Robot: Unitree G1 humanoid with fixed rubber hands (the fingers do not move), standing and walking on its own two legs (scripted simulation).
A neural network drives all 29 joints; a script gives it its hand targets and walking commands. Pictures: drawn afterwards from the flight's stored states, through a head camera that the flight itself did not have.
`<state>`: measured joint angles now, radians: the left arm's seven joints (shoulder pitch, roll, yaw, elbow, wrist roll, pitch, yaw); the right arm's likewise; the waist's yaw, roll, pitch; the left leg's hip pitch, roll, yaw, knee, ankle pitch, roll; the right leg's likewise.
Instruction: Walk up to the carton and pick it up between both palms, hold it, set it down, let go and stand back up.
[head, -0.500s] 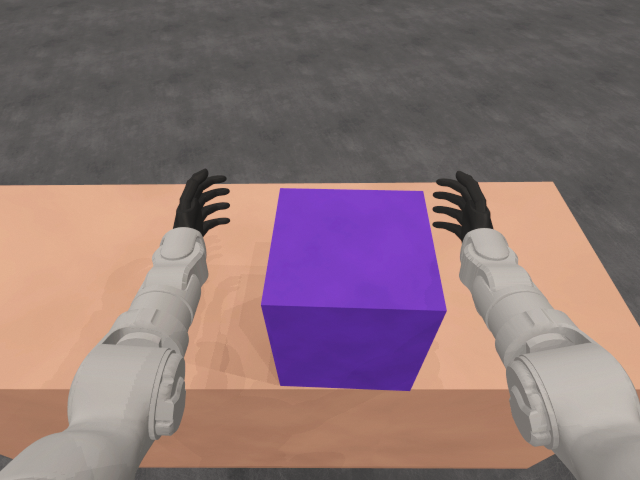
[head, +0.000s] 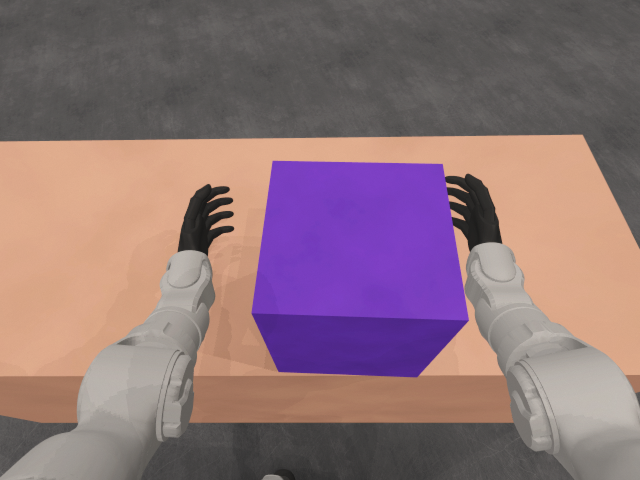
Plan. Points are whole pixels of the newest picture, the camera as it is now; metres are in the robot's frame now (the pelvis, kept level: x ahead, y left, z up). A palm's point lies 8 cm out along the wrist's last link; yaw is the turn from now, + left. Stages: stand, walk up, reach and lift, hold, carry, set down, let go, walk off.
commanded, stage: reach and lift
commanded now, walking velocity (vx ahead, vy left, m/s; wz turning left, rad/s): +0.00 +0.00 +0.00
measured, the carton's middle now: (351, 279) +0.37 +0.00 -0.03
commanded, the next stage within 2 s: none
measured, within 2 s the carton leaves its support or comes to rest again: leaves its support in 1.96 s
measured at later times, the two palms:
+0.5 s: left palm (230, 251) +0.39 +0.16 +0.01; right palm (463, 240) +0.40 -0.14 +0.02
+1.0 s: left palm (234, 253) +0.38 +0.16 +0.01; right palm (465, 245) +0.40 -0.15 +0.02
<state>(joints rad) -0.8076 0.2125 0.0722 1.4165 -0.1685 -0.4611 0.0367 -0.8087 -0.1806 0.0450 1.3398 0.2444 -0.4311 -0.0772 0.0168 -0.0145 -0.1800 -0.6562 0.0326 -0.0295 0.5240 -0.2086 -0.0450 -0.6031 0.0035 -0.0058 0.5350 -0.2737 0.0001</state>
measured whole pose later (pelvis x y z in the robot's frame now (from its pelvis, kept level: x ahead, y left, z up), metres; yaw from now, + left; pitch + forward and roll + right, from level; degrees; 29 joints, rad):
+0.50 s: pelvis -0.01 +0.00 +0.00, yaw +0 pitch +19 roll +0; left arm -0.81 0.08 0.20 1.42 -0.05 -0.49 0.07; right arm -0.81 -0.09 -0.06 1.33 0.13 -0.45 -0.14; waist 0.02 0.00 -0.19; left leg -0.66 0.03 -0.03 0.52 -0.20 -0.04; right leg -0.61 0.00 -0.01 0.53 -0.27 0.00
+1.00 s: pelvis -0.01 +0.00 +0.00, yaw +0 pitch +19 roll +0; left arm -0.81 0.03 0.42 1.41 0.15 -0.53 0.07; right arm -0.76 -0.02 -0.41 1.24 -0.24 -0.48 -0.12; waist 0.02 -0.01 -0.19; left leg -0.66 0.03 -0.03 0.52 -0.20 -0.04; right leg -0.61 0.00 -0.01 0.53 -0.26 0.00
